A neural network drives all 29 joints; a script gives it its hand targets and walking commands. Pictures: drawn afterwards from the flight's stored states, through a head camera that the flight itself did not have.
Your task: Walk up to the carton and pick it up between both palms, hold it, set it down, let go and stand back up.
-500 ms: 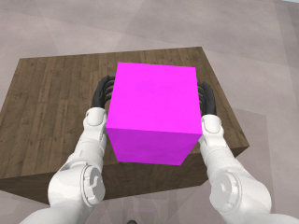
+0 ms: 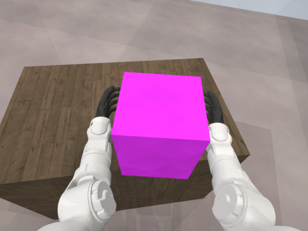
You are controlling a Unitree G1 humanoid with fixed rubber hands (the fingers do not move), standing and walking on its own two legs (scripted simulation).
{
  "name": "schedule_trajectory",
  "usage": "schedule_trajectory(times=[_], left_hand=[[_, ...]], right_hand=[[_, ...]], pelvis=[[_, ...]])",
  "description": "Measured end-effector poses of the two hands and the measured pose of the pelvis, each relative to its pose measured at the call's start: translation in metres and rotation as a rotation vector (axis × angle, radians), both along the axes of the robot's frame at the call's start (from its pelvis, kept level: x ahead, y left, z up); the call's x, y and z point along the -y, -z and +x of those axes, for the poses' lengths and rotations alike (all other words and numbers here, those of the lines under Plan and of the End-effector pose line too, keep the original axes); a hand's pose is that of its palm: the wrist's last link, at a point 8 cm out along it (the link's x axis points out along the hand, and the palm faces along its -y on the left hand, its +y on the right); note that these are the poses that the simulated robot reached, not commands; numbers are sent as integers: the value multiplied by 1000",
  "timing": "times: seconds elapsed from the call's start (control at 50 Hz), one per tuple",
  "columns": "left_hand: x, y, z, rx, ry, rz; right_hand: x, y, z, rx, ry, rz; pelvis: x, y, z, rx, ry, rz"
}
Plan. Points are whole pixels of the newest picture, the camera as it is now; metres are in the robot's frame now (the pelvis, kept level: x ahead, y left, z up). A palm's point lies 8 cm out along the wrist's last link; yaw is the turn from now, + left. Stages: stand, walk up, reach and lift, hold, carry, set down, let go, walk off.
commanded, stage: reach and lift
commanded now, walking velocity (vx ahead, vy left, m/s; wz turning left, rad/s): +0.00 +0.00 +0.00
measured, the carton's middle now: (158, 129) +0.39 +0.04 +0.00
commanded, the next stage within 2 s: none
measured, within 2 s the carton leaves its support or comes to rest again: leaves its support in 0.88 s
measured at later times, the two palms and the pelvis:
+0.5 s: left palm (104, 115) +0.40 +0.19 +0.04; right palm (210, 121) +0.40 -0.11 +0.04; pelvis +0.01 +0.00 +0.00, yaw +1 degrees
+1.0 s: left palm (104, 113) +0.40 +0.19 +0.05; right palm (212, 120) +0.40 -0.11 +0.05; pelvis +0.01 +0.00 +0.00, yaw +1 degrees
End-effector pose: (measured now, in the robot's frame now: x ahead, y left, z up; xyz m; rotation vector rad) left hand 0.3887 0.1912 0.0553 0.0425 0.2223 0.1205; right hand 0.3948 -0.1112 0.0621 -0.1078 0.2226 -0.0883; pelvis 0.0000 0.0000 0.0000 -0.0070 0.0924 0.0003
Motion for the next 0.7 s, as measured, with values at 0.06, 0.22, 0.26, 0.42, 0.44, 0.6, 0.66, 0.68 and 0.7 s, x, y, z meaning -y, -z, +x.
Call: schedule_trajectory(times=[0.06,0.22,0.26,0.42,0.44,0.6,0.66,0.68,0.7], left_hand=[[-3,0,1,-2,-1,1],[-7,4,5,-6,-1,11],[-6,7,6,-7,-1,14],[-3,15,8,-13,-2,22],[-3,15,8,-13,-2,25],[-2,16,5,-11,-9,16],[0,16,4,-12,-6,10],[0,16,4,-12,-5,8],[1,16,4,-12,-4,7]], right_hand=[[-3,0,2,-2,-2,3],[-6,8,7,-4,-7,8],[-6,10,7,-5,-7,9],[-3,19,9,-2,-8,9],[-4,19,9,1,-7,11],[-2,18,7,8,-7,7],[-1,18,5,6,-3,4],[0,18,5,7,-2,3],[0,17,5,7,-1,3]], pelvis=[[-1,0,2,2,-1,0],[-5,0,10,-14,-9,-2],[-5,0,12,-22,-10,-3],[-3,0,15,-55,-11,-6],[-3,0,15,-58,-12,-6],[1,0,12,-56,-15,-5],[1,0,10,-55,-14,-5],[2,0,10,-55,-14,-4],[2,0,9,-55,-14,-4]])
